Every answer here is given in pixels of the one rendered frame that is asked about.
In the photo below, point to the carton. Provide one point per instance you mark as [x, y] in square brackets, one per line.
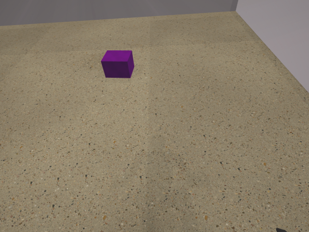
[118, 63]

